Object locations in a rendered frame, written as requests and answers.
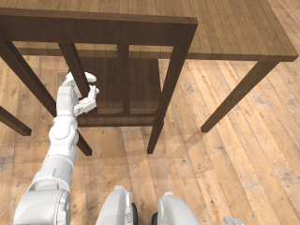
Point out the robot right thigh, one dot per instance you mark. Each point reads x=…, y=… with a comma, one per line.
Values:
x=175, y=211

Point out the chair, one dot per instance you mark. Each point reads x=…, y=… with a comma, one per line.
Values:
x=129, y=88

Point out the table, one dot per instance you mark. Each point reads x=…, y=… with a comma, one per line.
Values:
x=228, y=30

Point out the left robot upper arm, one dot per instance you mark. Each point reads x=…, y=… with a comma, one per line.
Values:
x=45, y=207

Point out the robot left forearm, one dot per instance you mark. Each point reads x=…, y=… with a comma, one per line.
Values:
x=57, y=167

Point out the robot thigh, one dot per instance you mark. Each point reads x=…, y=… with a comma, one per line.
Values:
x=175, y=211
x=116, y=206

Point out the robot right hand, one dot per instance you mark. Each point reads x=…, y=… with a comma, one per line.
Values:
x=232, y=221

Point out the robot left hand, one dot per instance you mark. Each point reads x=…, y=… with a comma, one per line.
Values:
x=68, y=96

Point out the robot left thigh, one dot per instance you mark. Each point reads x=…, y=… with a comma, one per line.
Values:
x=116, y=206

